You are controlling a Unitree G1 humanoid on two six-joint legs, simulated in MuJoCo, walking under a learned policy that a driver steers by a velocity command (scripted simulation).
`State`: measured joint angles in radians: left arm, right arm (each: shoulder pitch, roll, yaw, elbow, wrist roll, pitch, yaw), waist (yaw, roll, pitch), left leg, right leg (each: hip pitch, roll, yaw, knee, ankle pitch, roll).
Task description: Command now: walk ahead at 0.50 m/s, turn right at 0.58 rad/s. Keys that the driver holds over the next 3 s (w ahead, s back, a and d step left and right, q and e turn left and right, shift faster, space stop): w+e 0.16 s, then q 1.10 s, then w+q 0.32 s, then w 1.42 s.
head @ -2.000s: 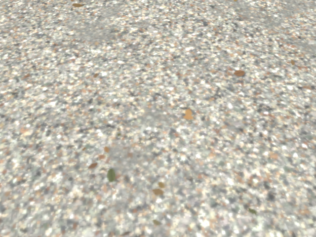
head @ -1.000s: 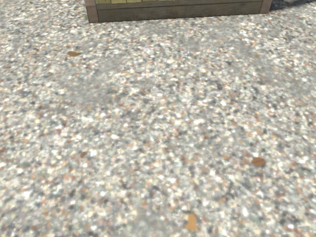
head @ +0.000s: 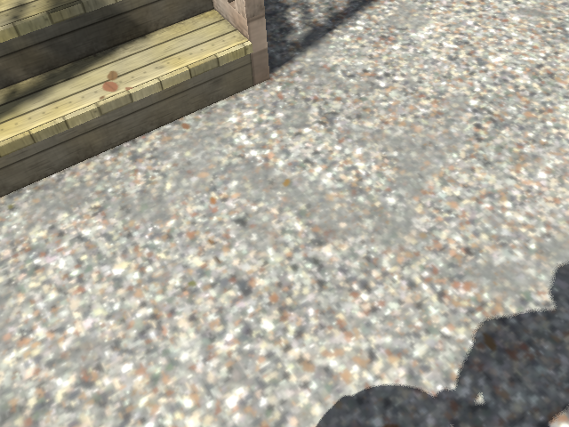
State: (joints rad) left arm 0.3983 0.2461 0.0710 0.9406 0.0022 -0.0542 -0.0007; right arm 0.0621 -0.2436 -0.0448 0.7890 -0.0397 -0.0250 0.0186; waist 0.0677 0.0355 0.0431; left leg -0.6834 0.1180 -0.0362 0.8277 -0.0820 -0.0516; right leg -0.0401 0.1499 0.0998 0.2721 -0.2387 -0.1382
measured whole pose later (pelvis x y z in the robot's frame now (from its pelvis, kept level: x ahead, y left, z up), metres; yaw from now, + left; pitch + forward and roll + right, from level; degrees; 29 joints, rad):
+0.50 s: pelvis +0.21 +0.04 +0.00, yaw -4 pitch +1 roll +0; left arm 0.11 0.24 0.02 0.80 0.02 -0.01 0.00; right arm 0.34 -0.24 -0.03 0.89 -0.01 -0.04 0.01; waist -0.05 -0.03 0.07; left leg -0.25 -0.07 -0.04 0.38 -0.13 0.05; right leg -0.49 0.01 0.05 0.80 -0.31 0.01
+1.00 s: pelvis +0.22 +0.03 -0.01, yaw +14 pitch +0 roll +0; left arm 0.20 0.27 0.04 0.77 0.03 0.01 0.02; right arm 0.18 -0.28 -0.06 0.74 0.00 0.09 0.04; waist 0.02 0.00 0.06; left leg -0.31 0.00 0.03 0.75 -0.45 -0.01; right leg -0.27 -0.07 -0.17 0.49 -0.21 -0.02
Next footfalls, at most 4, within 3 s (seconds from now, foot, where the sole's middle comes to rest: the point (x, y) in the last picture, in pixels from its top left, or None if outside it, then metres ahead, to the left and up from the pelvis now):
0.18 left None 0.30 0.13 -0.78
0.62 right None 0.31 -0.07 -0.78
1.06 left None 0.21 0.14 -0.78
1.56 right None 0.34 -0.01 -0.78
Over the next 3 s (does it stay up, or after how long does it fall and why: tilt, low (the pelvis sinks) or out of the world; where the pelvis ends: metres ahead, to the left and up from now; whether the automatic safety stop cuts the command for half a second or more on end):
stays up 0.79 0.54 -0.01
